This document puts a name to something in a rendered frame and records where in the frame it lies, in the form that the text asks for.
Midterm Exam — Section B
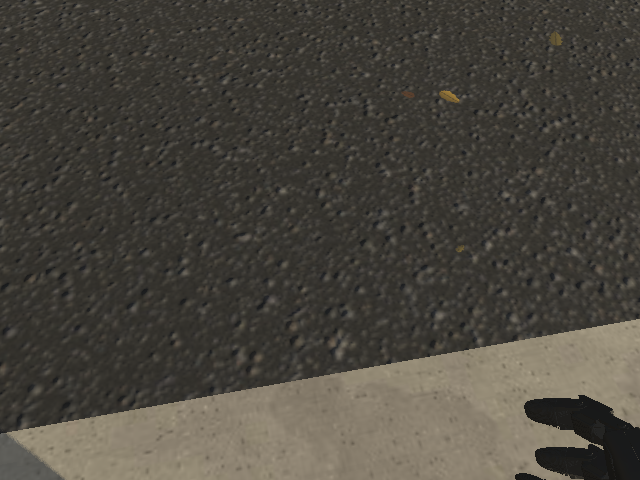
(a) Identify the robot right hand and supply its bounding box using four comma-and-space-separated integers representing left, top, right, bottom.
515, 395, 640, 480

